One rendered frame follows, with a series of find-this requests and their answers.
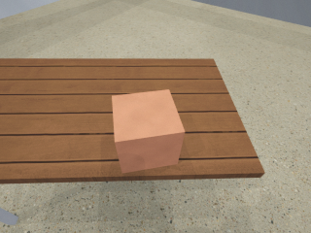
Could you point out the carton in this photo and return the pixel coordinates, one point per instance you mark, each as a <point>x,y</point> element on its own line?
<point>148,131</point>

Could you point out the table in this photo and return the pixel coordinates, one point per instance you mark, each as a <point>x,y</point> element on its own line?
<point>57,123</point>

